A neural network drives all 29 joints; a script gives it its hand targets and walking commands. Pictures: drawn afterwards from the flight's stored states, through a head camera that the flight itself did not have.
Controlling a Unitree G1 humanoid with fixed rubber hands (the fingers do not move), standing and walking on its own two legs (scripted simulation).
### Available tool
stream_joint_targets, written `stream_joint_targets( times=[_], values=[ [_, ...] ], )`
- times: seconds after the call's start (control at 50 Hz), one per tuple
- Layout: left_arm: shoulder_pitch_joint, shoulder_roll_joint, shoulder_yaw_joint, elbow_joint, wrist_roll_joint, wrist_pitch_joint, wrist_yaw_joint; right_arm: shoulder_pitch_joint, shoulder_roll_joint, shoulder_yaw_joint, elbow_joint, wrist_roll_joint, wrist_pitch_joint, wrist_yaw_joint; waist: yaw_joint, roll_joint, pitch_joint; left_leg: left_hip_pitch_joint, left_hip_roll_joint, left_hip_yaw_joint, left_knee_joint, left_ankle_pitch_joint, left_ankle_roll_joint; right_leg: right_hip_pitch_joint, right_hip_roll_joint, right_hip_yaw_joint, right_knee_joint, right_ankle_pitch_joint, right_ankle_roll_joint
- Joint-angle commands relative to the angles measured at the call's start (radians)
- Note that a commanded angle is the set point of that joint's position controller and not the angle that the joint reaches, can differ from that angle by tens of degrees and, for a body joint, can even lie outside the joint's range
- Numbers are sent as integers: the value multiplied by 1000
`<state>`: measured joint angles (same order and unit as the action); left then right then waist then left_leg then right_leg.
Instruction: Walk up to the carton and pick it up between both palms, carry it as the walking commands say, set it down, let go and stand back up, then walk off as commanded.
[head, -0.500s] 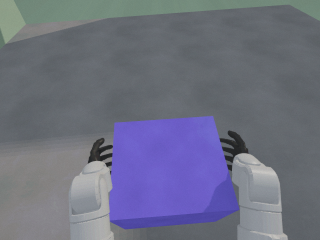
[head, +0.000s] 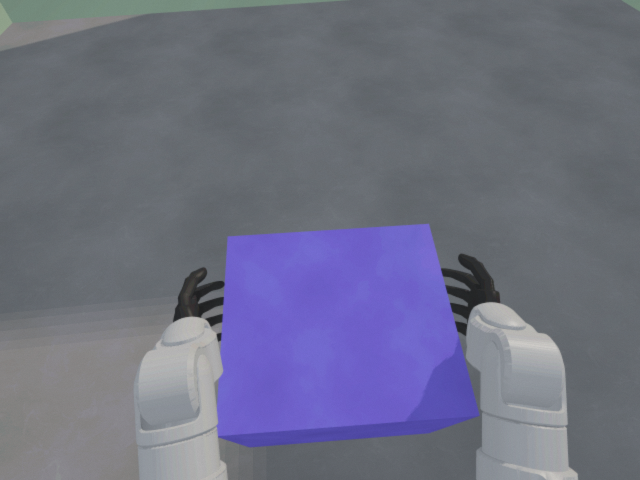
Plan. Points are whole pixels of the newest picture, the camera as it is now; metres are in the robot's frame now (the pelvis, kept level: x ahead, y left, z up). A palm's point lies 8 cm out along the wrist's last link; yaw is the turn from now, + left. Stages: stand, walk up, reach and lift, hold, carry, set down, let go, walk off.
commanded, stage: carry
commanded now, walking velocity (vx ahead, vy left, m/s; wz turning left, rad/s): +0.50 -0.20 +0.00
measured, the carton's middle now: (334, 341) +0.30 +0.02 -0.01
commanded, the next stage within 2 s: none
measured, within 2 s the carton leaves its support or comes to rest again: neither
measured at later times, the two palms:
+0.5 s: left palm (273, 148) +0.58 +0.11 +0.09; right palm (472, 139) +0.62 -0.21 +0.08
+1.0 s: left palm (322, 57) +0.91 +0.04 +0.08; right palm (467, 52) +0.96 -0.29 +0.07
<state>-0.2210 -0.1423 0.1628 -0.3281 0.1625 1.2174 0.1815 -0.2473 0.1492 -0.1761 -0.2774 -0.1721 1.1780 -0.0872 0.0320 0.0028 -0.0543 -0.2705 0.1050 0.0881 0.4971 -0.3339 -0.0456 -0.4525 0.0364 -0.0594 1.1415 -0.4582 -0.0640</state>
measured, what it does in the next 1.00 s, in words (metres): walks ahead: right foot, then left foot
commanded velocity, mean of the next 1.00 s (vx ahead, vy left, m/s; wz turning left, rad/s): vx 0.50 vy -0.20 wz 0.00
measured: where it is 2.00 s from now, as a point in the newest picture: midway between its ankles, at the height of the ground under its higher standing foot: (392, 208)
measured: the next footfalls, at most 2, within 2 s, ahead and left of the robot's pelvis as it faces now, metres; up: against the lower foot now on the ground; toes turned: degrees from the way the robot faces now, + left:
right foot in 0.14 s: +0.25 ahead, -0.15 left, +0.00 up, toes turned -3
left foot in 0.54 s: +0.41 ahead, +0.07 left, +0.00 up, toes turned +11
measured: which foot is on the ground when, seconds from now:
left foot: down 0.00-0.18, up 0.20-0.52, down 0.54-0.80, up 0.82-1.00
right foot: up 0.00-0.12, down 0.14-0.54, up 0.56-0.76, down 0.78-1.00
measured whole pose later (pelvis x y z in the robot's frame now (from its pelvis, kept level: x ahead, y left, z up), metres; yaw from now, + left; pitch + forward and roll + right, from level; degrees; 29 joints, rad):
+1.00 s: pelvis +0.65 -0.16 +0.00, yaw +6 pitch +6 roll +2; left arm -0.22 -0.14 0.16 -0.34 0.16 1.20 0.16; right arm -0.22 0.14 -0.17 -0.32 -0.16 1.17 -0.10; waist 0.03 0.00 -0.01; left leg -0.43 0.08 0.11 0.95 -0.50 -0.12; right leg -0.24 0.01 -0.12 0.45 -0.31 -0.08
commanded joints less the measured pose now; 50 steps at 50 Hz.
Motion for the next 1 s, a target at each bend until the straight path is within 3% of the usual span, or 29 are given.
stream_joint_targets(
  times=[0.0, 0.04, 0.06, 0.08, 0.1, 0.12, 0.14, 0.16, 0.2, 0.24, 0.32, 0.4, 0.46, 0.48, 0.5, 0.52, 0.54, 0.56, 0.6, 0.68, 0.72, 0.74, 0.76, 0.78, 0.8, 0.84, 0.86, 0.9, 0.98],
  values=[
    [-585, -947, -798, -119, -534, -41, -367, -475, 923, 755, -99, 515, -2, 285, -23, 208, -213, 522, 268, -197, -236, 534, 121, -335, -123, 64, -329, 100, 66],
    [-574, -922, -801, -125, -536, -34, -362, -443, 903, 757, -97, 499, 4, 282, -5, 290, -260, 330, 206, -31, -182, 522, 63, 10, -76, -23, -608, 232, 50],
    [-576, -900, -798, -135, -537, -30, -362, -429, 897, 765, -101, 496, 5, 281, 1, 301, -309, 295, 182, 23, -73, 640, 44, 166, -25, -81, -676, 298, 35],
    [-560, -879, -790, -128, -529, -23, -366, -418, 879, 765, -116, 492, 6, 279, -5, 219, -360, 217, 128, 91, 76, 673, 22, 366, 43, -150, -710, 347, 23],
    [-517, -872, -771, -118, -517, -19, -372, -416, 866, 769, -134, 482, 10, 276, 4, 58, -421, 92, 57, 133, 281, 573, 0, 560, 15, -96, -701, 323, 9],
    [-489, -871, -745, -90, -506, -16, -381, -421, 867, 767, -134, 465, 15, 273, 14, -213, -457, -107, -25, 116, 498, 214, -25, 683, -195, 215, -783, 236, -53],
    [-458, -870, -712, -34, -487, -10, -387, -397, 865, 772, -97, 456, 23, 273, -6, -368, -451, -293, -107, 35, 625, -235, -22, 789, -315, 487, -843, 246, -115],
    [-451, -883, -707, -2, -479, -7, -392, -385, 874, 785, -62, 450, 25, 276, -9, -322, -379, -374, -73, -14, 685, -241, 2, 733, -354, 564, -897, 404, -142],
    [-486, -914, -732, -25, -497, -17, -401, -407, 913, 788, -46, 466, 20, 281, -3, -190, -350, -410, -5, -55, 669, -165, -4, 679, -373, 470, -859, 459, -159],
    [-530, -945, -744, -81, -516, -33, -399, -454, 949, 802, -74, 501, 12, 287, -5, -110, -337, -362, 14, -70, 538, -119, -15, 639, -306, 338, -841, 528, -135],
    [-526, -947, -771, -100, -533, -36, -399, -442, 956, 809, -97, 499, 6, 278, -2, -157, -299, -303, -33, 6, 297, -93, -18, 591, -303, 277, -910, 570, -153],
    [-487, -926, -773, -70, -514, -22, -402, -431, 937, 801, -91, 490, 17, 280, -4, -199, -233, -186, -75, 99, 105, 39, -19, 519, -253, 125, -883, 638, -112],
    [-480, -910, -762, -36, -504, -12, -403, -416, 927, 779, -56, 482, 27, 282, -32, -176, -284, 106, -121, 197, -74, 209, -3, 431, -179, -28, -680, 960, -57],
    [-480, -898, -756, -23, -497, -10, -403, -392, 912, 764, -37, 475, 30, 283, -55, -136, -374, 354, -77, 145, -89, 235, 27, 300, -147, -80, -507, 1039, -11],
    [-507, -866, -751, -25, -492, -8, -401, -381, 895, 752, -20, 466, 29, 284, -89, 33, -434, 598, 121, -166, -122, 180, 121, 17, -97, -96, -227, 872, 39],
    [-487, -869, -748, -4, -492, -6, -403, -384, 873, 747, 8, 456, 24, 284, -64, 315, -403, 774, 375, -573, -160, 561, 258, -296, 13, -23, 20, 164, 70],
    [-509, -882, -748, -12, -505, -12, -402, -398, 883, 747, 5, 463, 23, 281, -63, 260, -371, 815, 428, -592, -124, 840, 310, -421, 28, 97, 210, -43, 61],
    [-533, -923, -753, -20, -515, -24, -400, -433, 918, 762, -12, 479, 16, 283, -70, 151, -371, 846, 396, -477, -102, 856, 274, -498, -36, 144, 258, -37, 51],
    [-520, -950, -760, -32, -510, -33, -391, -455, 934, 773, -41, 497, 6, 290, -65, 105, -306, 746, 338, -313, -162, 645, 148, -509, -125, 128, 12, 29, 54],
    [-551, -944, -781, -91, -514, -29, -382, -457, 916, 770, -82, 490, 8, 287, -44, 225, -223, 369, 243, -72, -206, 399, 82, -116, -127, 35, -543, 136, 49],
    [-557, -916, -783, -119, -525, -27, -381, -452, 906, 785, -106, 491, 6, 283, -25, 272, -301, 258, 191, 36, -74, 474, 46, 186, -37, -95, -718, 306, 22],
    [-542, -903, -775, -119, -525, -26, -381, -463, 901, 792, -135, 491, 6, 280, -22, 149, -375, 173, 112, 114, 125, 516, 20, 405, 18, -125, -717, 293, 18],
    [-514, -909, -766, -108, -522, -26, -384, -485, 892, 794, -160, 486, 8, 276, 11, -66, -421, 0, 52, 137, 366, 369, -15, 571, -82, 39, -753, 248, -9],
    [-494, -908, -740, -88, -515, -23, -388, -454, 896, 794, -154, 476, 14, 273, -4, -342, -463, -202, -56, 105, 524, -134, -35, 715, -291, 366, -836, 271, -72],
    [-442, -908, -705, -16, -490, -14, -393, -448, 897, 808, -116, 472, 21, 274, -8, -433, -398, -379, -98, 37, 636, -272, -20, 770, -352, 557, -903, 503, -130],
    [-484, -941, -729, -50, -512, -21, -397, -456, 919, 800, -100, 483, 15, 274, -6, -226, -377, -463, -29, -19, 674, -218, -21, 791, -373, 455, -798, 833, -157],
    [-505, -951, -735, -87, -520, -26, -397, -449, 938, 805, -100, 492, 12, 275, -5, -159, -384, -463, -9, -32, 628, -186, -26, 807, -347, 379, -768, 912, -144],
    [-532, -963, -748, -119, -525, -36, -393, -465, 958, 810, -125, 509, 7, 272, -4, -135, -364, -468, -22, -16, 460, -175, -30, 813, -307, 341, -790, 919, -128],
    [-494, -961, -771, -124, -533, -34, -398, -433, 950, 812, -144, 491, -1, 260, -1, -167, -327, -391, -69, 52, 257, -34, -14, 786, -283, 224, -832, 968, -131]
  ],
)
